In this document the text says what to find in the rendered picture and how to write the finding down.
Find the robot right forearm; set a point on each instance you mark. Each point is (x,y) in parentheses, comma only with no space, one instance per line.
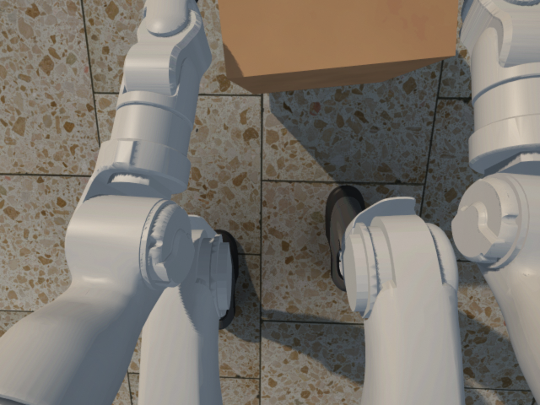
(503,41)

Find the left robot upper arm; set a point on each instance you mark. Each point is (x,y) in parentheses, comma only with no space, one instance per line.
(122,253)

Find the robot left thigh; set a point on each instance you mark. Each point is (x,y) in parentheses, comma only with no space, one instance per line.
(179,363)

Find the robot right shin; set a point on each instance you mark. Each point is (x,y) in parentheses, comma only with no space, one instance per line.
(405,206)

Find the carton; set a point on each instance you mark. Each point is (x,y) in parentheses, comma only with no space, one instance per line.
(284,45)

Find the robot left forearm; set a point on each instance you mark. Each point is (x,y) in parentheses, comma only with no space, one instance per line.
(155,112)

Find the right robot upper arm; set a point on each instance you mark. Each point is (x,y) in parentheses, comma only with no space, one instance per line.
(497,225)

